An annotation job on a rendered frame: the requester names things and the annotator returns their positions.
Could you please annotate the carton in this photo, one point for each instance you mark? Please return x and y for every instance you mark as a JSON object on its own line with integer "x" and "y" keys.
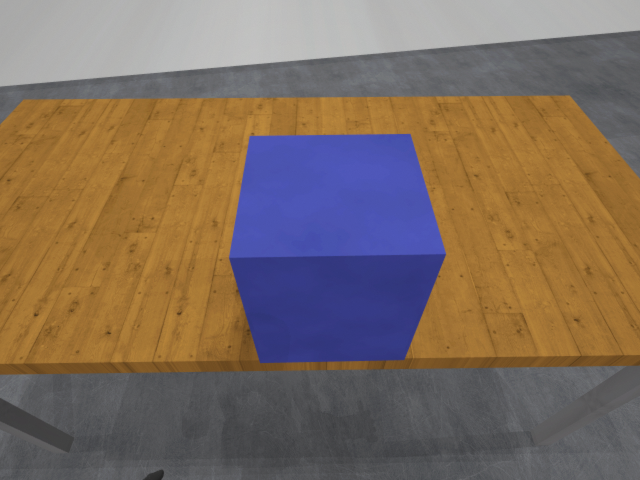
{"x": 335, "y": 248}

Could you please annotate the table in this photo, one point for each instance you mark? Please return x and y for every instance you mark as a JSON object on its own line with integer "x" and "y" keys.
{"x": 117, "y": 218}

